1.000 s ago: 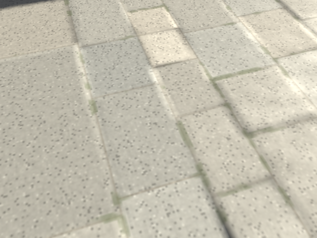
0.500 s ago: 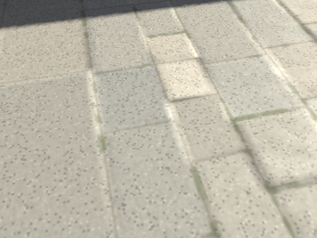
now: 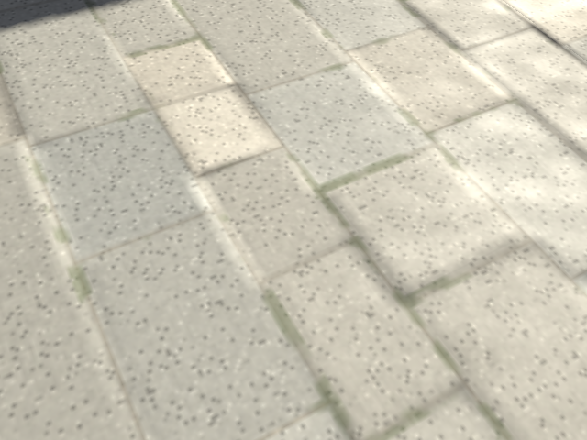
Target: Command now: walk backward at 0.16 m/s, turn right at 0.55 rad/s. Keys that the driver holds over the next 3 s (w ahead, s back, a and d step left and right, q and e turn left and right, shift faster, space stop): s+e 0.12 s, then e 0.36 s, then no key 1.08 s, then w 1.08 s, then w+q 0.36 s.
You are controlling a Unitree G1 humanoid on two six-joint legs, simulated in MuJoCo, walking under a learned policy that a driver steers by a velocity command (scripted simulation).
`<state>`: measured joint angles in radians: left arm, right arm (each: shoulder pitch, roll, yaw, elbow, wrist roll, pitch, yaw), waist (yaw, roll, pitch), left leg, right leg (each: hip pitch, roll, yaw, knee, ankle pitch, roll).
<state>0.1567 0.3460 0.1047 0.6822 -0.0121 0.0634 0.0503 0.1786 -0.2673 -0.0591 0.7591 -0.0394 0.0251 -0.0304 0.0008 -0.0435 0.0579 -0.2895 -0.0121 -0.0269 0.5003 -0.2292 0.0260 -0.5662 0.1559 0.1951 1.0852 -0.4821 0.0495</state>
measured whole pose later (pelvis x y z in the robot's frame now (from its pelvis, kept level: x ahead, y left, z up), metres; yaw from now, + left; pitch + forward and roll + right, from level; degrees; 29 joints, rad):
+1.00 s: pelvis -0.11 -0.01 +0.00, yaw -23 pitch -1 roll +0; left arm 0.19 0.27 0.03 0.79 0.01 0.03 0.02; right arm 0.17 -0.25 -0.03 0.80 -0.01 -0.03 -0.01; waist 0.00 -0.02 0.03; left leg -0.20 -0.01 -0.02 0.48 -0.27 0.00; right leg -0.21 0.06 0.15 0.49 -0.26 0.00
